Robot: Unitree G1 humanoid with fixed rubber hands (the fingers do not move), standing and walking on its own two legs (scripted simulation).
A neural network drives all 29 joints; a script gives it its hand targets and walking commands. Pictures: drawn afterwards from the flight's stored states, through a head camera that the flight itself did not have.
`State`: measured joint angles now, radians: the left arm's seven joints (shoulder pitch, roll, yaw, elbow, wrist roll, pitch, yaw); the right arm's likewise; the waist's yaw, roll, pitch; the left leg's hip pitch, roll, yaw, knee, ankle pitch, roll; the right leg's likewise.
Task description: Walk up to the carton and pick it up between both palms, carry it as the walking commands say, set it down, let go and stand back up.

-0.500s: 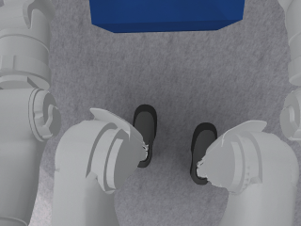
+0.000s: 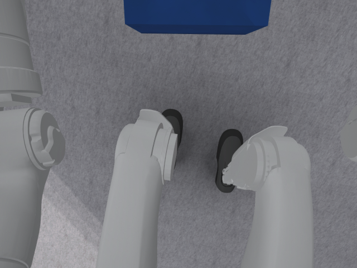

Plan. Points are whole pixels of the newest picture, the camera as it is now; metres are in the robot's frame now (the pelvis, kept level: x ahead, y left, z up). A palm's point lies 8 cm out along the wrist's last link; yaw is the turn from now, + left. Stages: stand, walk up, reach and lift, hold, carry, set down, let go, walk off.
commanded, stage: set down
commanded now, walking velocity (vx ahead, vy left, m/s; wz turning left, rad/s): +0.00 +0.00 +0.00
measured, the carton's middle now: out of the picture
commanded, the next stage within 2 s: let go in 0.90 s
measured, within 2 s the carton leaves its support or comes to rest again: neither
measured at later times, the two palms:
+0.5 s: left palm out of the picture +0.54 +0.33 +0.02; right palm out of the picture +0.62 -0.13 +0.02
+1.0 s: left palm out of the picture +0.54 +0.31 +0.09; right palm out of the picture +0.62 -0.13 +0.10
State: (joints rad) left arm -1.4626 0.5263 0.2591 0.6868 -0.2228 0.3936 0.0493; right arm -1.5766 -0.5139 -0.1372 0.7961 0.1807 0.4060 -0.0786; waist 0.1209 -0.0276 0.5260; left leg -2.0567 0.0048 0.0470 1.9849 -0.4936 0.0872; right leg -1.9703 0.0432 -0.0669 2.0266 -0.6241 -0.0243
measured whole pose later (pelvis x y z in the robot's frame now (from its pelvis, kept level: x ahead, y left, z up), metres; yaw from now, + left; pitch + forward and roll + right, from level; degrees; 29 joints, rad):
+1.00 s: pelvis +0.02 +0.00 +0.23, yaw +1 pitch +30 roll -3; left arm -1.40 0.46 0.30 0.72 -0.08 0.37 0.00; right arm -1.49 -0.47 -0.23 0.85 0.05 0.36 0.01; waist 0.11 -0.03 0.52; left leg -1.35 -0.03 -0.02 1.08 -0.25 0.05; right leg -1.28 0.08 -0.01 1.08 -0.33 -0.01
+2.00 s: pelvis +0.11 +0.00 +0.33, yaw +2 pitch -7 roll +1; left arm 0.20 0.21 0.05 0.38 0.03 0.16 -0.07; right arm 0.21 -0.19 -0.08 0.41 -0.05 0.12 0.06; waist 0.01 0.00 0.21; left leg -0.14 -0.06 0.00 0.52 -0.25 0.04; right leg -0.09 0.03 0.03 0.55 -0.33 -0.02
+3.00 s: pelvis +0.14 +0.01 +0.34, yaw +1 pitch -2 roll +0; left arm 0.28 0.33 0.05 0.76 0.03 -0.03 0.01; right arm 0.23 -0.29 -0.05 0.81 -0.03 -0.03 0.00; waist 0.01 -0.05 -0.13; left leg -0.18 -0.05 0.01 0.49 -0.27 0.06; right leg -0.11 0.03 0.05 0.46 -0.31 -0.01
